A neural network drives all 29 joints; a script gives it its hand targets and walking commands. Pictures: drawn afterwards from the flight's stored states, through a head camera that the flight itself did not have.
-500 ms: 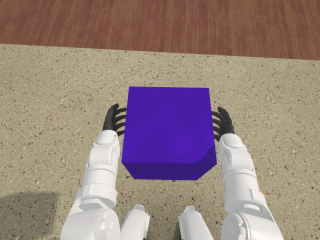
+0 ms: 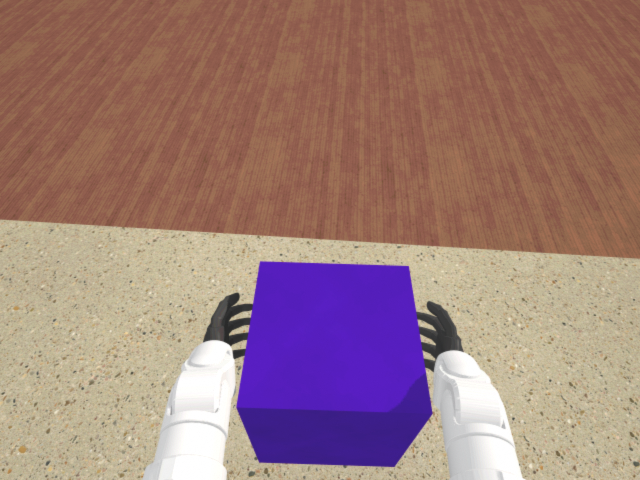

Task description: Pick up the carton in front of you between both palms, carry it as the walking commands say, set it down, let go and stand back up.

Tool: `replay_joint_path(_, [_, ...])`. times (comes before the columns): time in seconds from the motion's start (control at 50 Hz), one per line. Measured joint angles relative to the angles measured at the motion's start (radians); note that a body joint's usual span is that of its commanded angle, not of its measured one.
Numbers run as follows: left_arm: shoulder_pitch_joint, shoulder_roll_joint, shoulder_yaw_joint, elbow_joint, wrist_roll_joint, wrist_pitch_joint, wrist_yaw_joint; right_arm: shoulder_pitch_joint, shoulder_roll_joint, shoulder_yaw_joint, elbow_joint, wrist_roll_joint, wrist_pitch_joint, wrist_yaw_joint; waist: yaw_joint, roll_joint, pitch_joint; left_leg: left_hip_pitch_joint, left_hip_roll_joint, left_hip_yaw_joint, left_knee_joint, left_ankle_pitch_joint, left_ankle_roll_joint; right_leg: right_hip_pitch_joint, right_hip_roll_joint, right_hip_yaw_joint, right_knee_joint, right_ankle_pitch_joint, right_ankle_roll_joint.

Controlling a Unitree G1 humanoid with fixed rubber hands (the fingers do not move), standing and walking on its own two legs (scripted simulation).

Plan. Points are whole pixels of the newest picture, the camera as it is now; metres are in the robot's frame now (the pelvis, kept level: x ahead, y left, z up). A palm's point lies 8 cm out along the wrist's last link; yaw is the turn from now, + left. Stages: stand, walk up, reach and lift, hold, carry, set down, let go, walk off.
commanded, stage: reach and lift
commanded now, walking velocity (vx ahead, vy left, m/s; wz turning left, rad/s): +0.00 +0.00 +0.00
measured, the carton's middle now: (330, 369) +0.31 +0.00 -0.06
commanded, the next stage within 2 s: hold in 1.04 s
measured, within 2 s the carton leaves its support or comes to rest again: neither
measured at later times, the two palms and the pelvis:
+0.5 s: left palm (214, 347) +0.29 +0.15 +0.03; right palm (452, 357) +0.28 -0.15 +0.03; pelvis -0.01 +0.00 +0.00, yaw +0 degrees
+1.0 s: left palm (213, 340) +0.29 +0.15 +0.04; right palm (454, 350) +0.29 -0.15 +0.04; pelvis +0.00 +0.00 +0.01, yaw +0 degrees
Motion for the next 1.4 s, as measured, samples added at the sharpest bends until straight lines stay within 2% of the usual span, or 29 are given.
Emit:
replay_joint_path(0.12, [-0.01, -0.002, 0.005, 0.0, 0.04, 0.073, -0.016, -0.011, 0.002, -0.001, 0.001, -0.035, 0.075, 0.013, -0.002, -0.001, 0.031, 0.119, 0.004, 0.0, -0.06, 0.022, 0.002, 0.118, -0.005, 0.0, -0.058, 0.021, -0.002])
replay_joint_path(0.26, [-0.05, -0.013, 0.039, 0.012, 0.07, 0.095, -0.028, -0.053, 0.013, -0.037, 0.013, -0.066, 0.098, 0.029, -0.003, -0.001, 0.083, 0.137, 0.003, 0.003, -0.044, 0.023, 0.002, 0.138, -0.004, -0.002, -0.044, 0.023, -0.001])
replay_joint_path(0.44, [-0.07, -0.019, 0.052, -0.013, 0.074, 0.1, -0.034, -0.074, 0.019, -0.049, -0.009, -0.07, 0.1, 0.035, -0.002, -0.002, 0.111, 0.149, 0.005, 0.005, -0.053, 0.03, 0.002, 0.149, -0.005, -0.003, -0.055, 0.031, 0.0])
replay_joint_path(1.04, [0.001, 0.0, -0.033, -0.111, 0.051, 0.183, -0.028, -0.001, 0.001, 0.033, -0.108, -0.043, 0.182, 0.026, -0.003, -0.003, 0.102, 0.247, 0.012, 0.007, -0.141, 0.046, 0.005, 0.247, -0.013, -0.009, -0.141, 0.045, -0.005])
replay_joint_path(1.18, [0.016, 0.003, -0.055, -0.176, 0.029, 0.222, -0.022, 0.014, -0.003, 0.055, -0.174, -0.025, 0.221, 0.02, -0.004, -0.003, 0.1, 0.272, 0.013, 0.007, -0.158, 0.054, 0.005, 0.273, -0.014, -0.009, -0.16, 0.055, -0.004])
replay_joint_path(1.4, [-0.027, -0.007, -0.018, -0.143, 0.056, 0.25, -0.035, -0.032, 0.007, 0.02, -0.138, -0.051, 0.25, 0.033, -0.003, -0.002, 0.12, 0.279, 0.013, 0.01, -0.145, 0.057, 0.004, 0.28, -0.013, -0.011, -0.145, 0.057, -0.005])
